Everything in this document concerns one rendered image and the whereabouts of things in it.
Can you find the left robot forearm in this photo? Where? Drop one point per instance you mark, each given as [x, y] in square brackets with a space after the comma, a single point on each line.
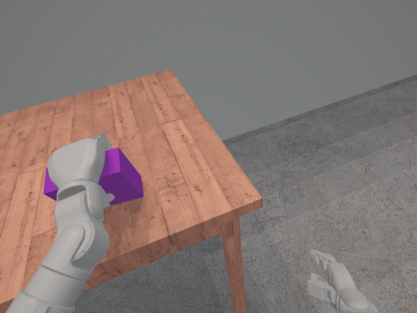
[81, 242]

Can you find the robot right hand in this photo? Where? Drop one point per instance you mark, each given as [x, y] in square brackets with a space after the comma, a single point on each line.
[338, 277]

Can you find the right robot forearm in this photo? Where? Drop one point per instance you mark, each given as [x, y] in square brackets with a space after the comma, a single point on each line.
[350, 300]

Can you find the robot left hand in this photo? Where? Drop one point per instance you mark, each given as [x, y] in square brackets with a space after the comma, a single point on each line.
[81, 161]

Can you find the table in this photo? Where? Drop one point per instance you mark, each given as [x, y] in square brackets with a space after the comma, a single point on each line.
[193, 188]

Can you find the sponge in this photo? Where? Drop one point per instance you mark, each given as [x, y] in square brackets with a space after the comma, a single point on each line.
[118, 177]

